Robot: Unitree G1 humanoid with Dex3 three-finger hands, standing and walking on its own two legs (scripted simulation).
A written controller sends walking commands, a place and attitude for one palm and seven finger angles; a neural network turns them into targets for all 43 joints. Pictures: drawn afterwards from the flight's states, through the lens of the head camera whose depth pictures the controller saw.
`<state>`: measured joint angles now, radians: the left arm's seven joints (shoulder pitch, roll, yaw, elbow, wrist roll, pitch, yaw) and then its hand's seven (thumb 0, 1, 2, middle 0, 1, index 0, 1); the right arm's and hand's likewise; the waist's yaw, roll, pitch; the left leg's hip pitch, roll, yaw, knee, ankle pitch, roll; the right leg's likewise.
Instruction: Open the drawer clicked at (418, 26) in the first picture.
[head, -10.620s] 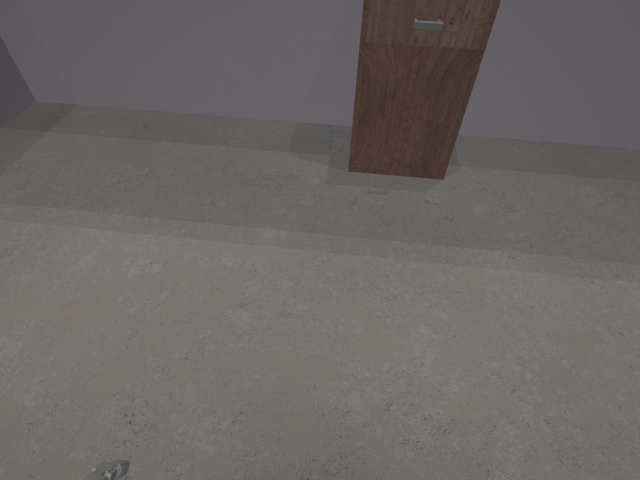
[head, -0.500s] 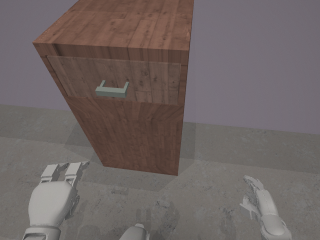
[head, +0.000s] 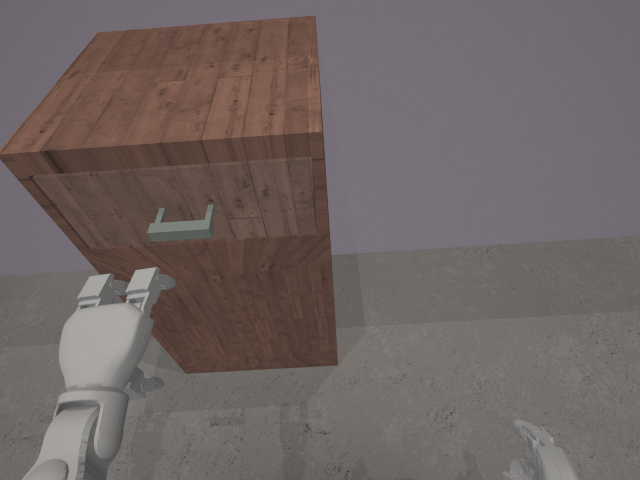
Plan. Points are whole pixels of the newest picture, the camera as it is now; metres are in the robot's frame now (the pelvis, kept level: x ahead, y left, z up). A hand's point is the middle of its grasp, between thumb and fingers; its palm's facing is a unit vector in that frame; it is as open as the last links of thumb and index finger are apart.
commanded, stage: raise the hand with hooked fingers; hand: left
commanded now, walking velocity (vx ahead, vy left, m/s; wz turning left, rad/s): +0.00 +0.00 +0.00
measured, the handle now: (183, 221) +0.50 +0.29 +0.00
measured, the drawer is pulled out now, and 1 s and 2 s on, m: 0.00 0.00 0.00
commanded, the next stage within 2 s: move the hooked fingers above the handle in 0.82 s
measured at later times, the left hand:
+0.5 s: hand (99, 273) +0.31 +0.29 +0.12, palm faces +0.10 -0.07 -0.99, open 13.8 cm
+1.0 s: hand (124, 293) +0.29 +0.25 +0.11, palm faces +0.06 -0.08 -0.99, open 13.8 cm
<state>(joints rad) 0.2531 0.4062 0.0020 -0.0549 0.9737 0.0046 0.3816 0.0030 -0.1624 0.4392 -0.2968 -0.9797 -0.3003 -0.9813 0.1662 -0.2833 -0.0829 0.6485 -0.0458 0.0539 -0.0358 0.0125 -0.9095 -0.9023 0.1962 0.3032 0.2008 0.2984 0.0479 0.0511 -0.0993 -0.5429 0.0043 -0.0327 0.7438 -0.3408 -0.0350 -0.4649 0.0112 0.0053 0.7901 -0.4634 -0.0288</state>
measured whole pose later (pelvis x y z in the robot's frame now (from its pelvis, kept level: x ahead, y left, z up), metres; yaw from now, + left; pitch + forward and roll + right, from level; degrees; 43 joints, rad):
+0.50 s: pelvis -0.01 +0.03 +0.02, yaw +0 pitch +2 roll +0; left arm -0.16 0.46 -0.09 0.10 0.94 0.22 0.07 0.00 -0.48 0.30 -0.31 -1.19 -0.32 -1.19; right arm 0.11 -0.20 0.02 0.62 0.01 0.11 -0.03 0.01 -0.91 -0.90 0.20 0.30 0.21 0.30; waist 0.07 0.07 -0.04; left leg -0.33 -0.03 -0.02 0.55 -0.24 0.01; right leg -0.24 -0.03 0.01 0.56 -0.35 0.01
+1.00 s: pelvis -0.02 +0.01 +0.02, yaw +1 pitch +1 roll +1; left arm -0.11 0.44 -0.10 0.12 0.92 0.18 0.10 0.00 -0.49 0.30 -0.31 -1.20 -0.32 -1.20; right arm 0.13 -0.25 -0.01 0.66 0.02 0.10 -0.04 0.01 -0.91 -0.90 0.20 0.30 0.20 0.30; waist 0.06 0.08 -0.04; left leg -0.32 -0.01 -0.04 0.51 -0.21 -0.02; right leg -0.25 0.00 0.00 0.57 -0.34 -0.01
